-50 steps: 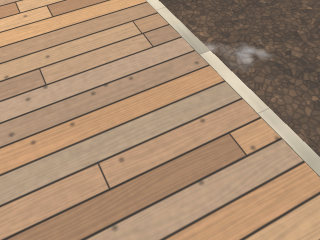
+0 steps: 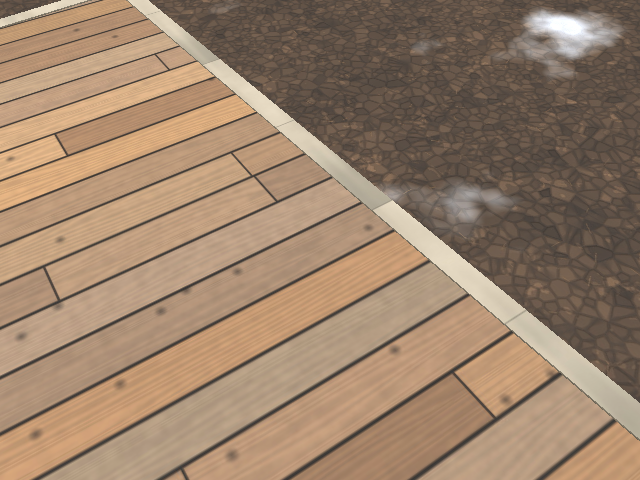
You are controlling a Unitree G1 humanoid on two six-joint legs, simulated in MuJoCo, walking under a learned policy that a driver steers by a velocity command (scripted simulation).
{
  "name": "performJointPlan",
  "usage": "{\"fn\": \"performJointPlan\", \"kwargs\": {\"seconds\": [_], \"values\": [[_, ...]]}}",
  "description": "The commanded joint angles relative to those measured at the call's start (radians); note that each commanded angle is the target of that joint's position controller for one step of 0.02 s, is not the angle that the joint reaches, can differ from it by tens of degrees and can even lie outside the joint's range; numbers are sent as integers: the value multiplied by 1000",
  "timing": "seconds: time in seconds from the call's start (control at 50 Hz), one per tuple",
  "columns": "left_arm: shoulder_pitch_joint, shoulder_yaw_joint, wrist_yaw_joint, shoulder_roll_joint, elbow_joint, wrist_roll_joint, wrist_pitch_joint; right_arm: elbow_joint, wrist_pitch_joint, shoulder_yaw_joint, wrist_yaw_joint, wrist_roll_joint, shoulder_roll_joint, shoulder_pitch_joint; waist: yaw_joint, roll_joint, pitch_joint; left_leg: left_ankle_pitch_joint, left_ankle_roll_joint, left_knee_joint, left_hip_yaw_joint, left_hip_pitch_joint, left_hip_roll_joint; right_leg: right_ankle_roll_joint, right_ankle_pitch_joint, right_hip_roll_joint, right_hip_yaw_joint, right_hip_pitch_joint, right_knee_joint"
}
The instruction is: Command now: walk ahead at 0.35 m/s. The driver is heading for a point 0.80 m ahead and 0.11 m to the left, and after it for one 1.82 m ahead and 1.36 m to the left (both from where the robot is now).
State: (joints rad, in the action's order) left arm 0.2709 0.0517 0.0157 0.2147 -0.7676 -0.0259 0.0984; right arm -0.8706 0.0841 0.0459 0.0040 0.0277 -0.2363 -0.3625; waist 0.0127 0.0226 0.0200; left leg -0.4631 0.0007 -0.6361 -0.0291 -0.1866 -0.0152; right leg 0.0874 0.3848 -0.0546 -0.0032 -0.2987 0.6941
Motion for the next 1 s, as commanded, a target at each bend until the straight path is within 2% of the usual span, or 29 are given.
{"fn": "performJointPlan", "kwargs": {"seconds": [0.02,0.04,0.06,0.08,0.1,0.12,0.16,0.26,0.34,0.38,0.42,0.44,0.46,0.48,0.5,0.52,0.56,0.6,0.66,0.72,0.78,0.84,0.86,0.88,0.9,0.92,0.94,0.98,1.0], "values": [[133,48,9,135,24,-1,29,125,15,32,-9,0,-151,173,-127,19,-9,533,141,-7,-142,-132,-101,73,-256,62,-114,199,-199],[301,84,10,255,-18,13,23,163,31,25,-3,-1,-119,218,-175,-214,61,482,55,-412,18,-404,42,153,-384,226,-434,493,-307],[306,72,17,236,-14,19,18,165,43,19,-3,-4,-103,170,-138,-312,60,-49,40,-586,-42,-653,76,243,-514,389,-692,586,-390],[247,45,19,160,-1,21,15,167,42,28,-8,11,-137,187,-104,-146,-33,-80,65,-673,-89,-742,18,241,-503,406,-638,539,-371],[203,31,16,127,13,22,10,169,34,21,-14,21,-116,193,-76,-67,-56,-12,76,-691,-74,-767,-17,219,-516,387,-527,502,-380],[166,23,16,119,15,14,4,172,29,16,-19,12,-97,203,-56,-15,-80,63,76,-636,-51,-772,-59,187,-520,351,-436,457,-410],[133,11,8,98,13,15,-12,170,19,17,-28,-8,-81,201,-36,-72,-83,179,55,-545,-10,-700,-98,132,-545,274,-300,371,-466],[168,17,-28,150,-9,18,-21,250,23,-14,-41,-20,-21,392,-77,-82,-112,476,0,-115,85,-509,-42,101,-550,178,-117,190,-557],[193,25,-35,189,-40,9,-20,279,31,4,-51,-11,-81,432,-62,-132,-96,574,24,94,67,-344,16,69,-697,220,-114,238,-501],[156,29,-37,198,-36,11,-23,258,32,25,-49,-22,-129,348,-6,-155,-25,549,62,116,56,-244,46,32,-882,229,-117,310,-385],[113,28,-36,193,-19,20,-31,194,28,47,-34,-33,-177,133,106,-131,110,676,113,166,60,50,40,-26,-964,162,-81,263,-99],[126,12,-37,144,10,44,-31,170,26,53,-21,-61,-239,-4,129,13,259,1057,177,78,-135,357,-165,-63,-570,87,-59,52,214],[380,-23,-24,20,-37,31,-29,163,23,40,-31,-81,-248,-3,11,274,461,1284,384,82,-503,619,-449,-111,330,-53,-127,-194,584],[385,2,-18,141,-86,14,-34,171,7,39,-36,-52,-187,12,51,160,493,1015,374,180,-553,519,-393,-114,288,-21,-217,-197,668],[253,16,-19,182,-52,-2,-46,179,-1,26,-36,-29,-148,121,34,96,287,813,323,227,-402,349,-341,-121,225,39,-142,-274,653],[159,14,-30,175,-28,8,-57,182,-9,13,-33,-23,-109,202,13,8,171,672,278,279,-325,177,-282,-128,147,84,-98,-270,580],[137,18,-47,150,-21,21,-93,178,-14,6,-32,-49,-99,280,-45,40,70,515,241,377,-217,-104,-213,-134,53,130,-82,-136,467],[177,8,-59,97,-35,28,-110,165,-9,7,-35,-64,-98,315,-77,79,56,502,238,413,-131,-236,-171,-136,34,127,-51,-21,328],[125,2,-69,92,-27,39,-114,136,-10,13,-24,-60,-114,294,-55,92,86,385,249,422,-114,-233,-175,-130,-21,138,-50,26,142],[69,18,-61,152,-12,30,-106,118,-32,44,-7,-29,-211,250,-28,114,78,-15,245,498,-222,-217,-223,-107,-41,114,-9,-16,130],[37,20,-50,145,-18,27,-84,111,-40,44,5,-7,-203,242,-34,86,34,-111,224,519,-258,-211,-241,-69,-27,114,3,-14,39],[129,21,-42,111,-78,30,-66,111,-52,38,10,8,-173,263,-95,58,27,-150,166,452,-175,-278,-171,-20,-78,69,62,165,-181],[181,23,-43,116,-100,33,-62,123,-53,27,9,6,-135,285,-116,18,7,-135,123,356,-122,-326,-118,9,-17,98,12,214,-283],[263,29,-49,155,-115,36,-55,146,-48,5,2,-4,-50,312,-126,-168,16,-77,63,34,-11,-470,-21,70,167,293,-263,313,-430],[210,57,-44,269,-96,31,-51,168,-26,15,-7,4,-72,314,-94,-320,-93,-4,54,-147,57,-690,66,161,398,443,-571,280,-576],[147,49,-46,236,-68,42,-28,161,-9,34,-10,-1,-143,321,-70,-218,-132,75,69,-255,-39,-716,7,164,373,444,-582,237,-597],[92,42,-45,205,-55,36,-9,144,-4,41,-17,0,-153,284,-31,-187,-122,167,72,-277,-61,-738,-8,130,272,407,-503,265,-586],[77,39,-41,181,-52,21,3,113,-9,41,-18,-13,-139,270,-32,-143,-82,267,56,-300,-69,-732,-20,77,96,358,-345,314,-583],[99,32,-42,158,-61,27,8,107,-12,41,-20,-13,-123,277,-39,-129,-66,320,47,-318,-69,-708,-18,63,-4,339,-272,315,-581]]}}
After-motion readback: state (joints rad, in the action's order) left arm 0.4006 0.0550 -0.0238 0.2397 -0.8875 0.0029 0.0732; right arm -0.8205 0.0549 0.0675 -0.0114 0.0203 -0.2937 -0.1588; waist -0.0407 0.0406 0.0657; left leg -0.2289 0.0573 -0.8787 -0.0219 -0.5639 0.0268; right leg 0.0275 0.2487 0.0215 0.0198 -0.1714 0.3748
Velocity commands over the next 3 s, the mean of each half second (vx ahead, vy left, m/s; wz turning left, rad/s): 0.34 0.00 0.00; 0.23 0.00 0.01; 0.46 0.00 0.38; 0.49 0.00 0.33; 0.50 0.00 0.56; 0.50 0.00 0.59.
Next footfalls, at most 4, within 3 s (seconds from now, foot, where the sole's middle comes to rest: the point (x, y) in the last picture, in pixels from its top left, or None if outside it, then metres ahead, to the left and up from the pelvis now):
0.42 left None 0.38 0.12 -0.76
0.86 right None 0.30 -0.10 -0.76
1.36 left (244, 450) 0.60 0.20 -0.76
1.88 right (298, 307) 0.97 0.09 -0.76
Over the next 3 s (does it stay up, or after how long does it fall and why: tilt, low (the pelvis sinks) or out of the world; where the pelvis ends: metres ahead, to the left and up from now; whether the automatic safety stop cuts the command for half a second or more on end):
stays up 1.25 0.51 0.01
